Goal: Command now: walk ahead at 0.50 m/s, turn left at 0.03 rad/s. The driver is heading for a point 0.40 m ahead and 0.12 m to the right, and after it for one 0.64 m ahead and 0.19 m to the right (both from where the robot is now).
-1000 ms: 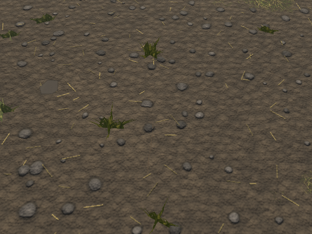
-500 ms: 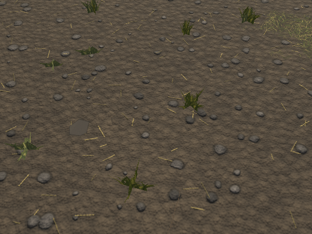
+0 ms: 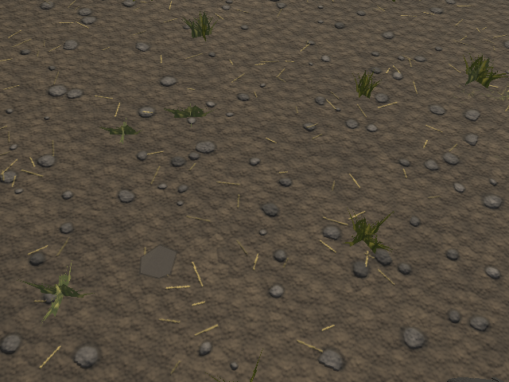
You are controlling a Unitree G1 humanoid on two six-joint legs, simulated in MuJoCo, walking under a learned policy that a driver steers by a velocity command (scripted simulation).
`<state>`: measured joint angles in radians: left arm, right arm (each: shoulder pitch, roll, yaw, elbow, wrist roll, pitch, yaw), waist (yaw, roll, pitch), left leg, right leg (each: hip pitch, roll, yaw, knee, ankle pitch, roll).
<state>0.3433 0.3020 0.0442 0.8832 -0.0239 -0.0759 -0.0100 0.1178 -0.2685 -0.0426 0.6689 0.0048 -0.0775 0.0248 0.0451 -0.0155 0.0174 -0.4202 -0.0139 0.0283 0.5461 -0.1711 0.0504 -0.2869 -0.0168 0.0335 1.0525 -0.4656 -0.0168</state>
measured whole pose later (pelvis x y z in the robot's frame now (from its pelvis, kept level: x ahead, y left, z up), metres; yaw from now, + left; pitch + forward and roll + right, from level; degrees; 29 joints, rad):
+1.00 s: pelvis +0.41 -0.05 +0.00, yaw -29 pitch +3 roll +0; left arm 0.17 0.33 0.08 0.65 -0.01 0.04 0.03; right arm 0.15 -0.28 -0.05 0.70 -0.03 -0.03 -0.02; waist 0.01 -0.03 0.01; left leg -0.36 -0.01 -0.06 0.53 -0.21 0.00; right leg -0.44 0.14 0.17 0.91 -0.52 0.00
